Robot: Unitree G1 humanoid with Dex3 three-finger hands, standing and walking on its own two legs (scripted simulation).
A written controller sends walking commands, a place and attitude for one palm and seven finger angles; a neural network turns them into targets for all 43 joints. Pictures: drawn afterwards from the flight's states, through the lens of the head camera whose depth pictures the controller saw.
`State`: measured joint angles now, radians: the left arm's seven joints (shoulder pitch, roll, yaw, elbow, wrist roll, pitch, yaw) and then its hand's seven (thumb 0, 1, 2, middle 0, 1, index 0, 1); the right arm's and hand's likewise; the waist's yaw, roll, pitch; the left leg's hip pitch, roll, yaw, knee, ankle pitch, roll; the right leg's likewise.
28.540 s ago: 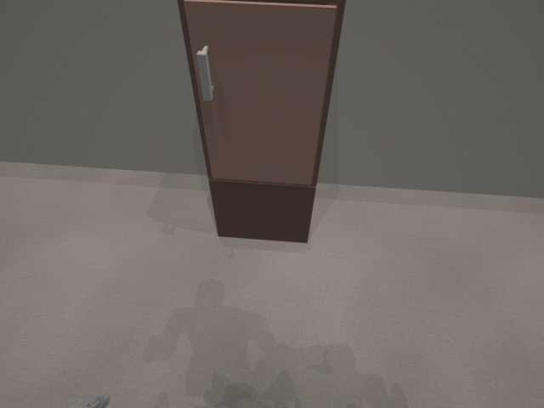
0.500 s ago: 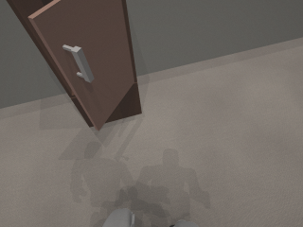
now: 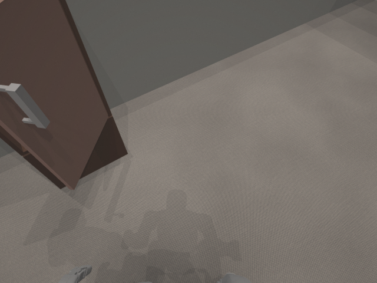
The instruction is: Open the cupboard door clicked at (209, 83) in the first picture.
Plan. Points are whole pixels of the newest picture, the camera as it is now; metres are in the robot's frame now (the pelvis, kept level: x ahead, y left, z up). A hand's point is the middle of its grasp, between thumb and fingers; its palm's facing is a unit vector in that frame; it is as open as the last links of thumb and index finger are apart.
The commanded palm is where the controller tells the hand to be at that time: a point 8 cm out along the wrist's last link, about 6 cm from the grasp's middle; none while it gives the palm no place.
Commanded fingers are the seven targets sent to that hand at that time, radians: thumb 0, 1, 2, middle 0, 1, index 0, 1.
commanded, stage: walk to a spot facing it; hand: left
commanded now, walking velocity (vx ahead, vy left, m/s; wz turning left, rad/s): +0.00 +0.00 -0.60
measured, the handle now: (21, 106) +0.46 +0.44 +0.05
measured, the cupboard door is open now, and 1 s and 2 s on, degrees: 47 47 47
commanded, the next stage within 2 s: turn to face it in 1.84 s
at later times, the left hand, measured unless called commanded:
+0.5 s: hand (132, 250) +0.20 +0.16 -0.15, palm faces -0.29 -0.94 -0.18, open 7.4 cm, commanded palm none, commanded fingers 0.00 0.90 0.90 -0.20 -0.30 -0.20 -0.30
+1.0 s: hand (198, 207) +0.31 +0.00 -0.15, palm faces -0.53 -0.82 -0.21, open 7.3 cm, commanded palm none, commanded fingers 0.00 0.90 0.90 -0.20 -0.30 -0.20 -0.30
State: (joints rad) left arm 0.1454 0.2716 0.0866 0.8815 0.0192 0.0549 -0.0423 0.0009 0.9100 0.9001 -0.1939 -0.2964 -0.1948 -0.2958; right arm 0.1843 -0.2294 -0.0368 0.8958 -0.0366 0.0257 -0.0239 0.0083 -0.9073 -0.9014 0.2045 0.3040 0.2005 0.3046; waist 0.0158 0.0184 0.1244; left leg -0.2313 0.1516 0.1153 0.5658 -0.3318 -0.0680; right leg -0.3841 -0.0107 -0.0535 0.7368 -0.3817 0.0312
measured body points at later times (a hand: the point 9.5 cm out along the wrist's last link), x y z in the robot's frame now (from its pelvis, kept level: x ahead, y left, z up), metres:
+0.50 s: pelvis +0.04 -0.01 +0.01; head +0.08 +0.00 +0.46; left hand +0.21 +0.21 -0.14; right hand -0.03 -0.25 -0.12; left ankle +0.04 +0.13 -0.73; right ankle +0.01 -0.14 -0.65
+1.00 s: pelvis +0.17 -0.14 +0.01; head +0.21 -0.17 +0.46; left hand +0.34 +0.04 -0.14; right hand +0.12 -0.39 -0.13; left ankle +0.33 -0.04 -0.68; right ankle +0.10 -0.19 -0.73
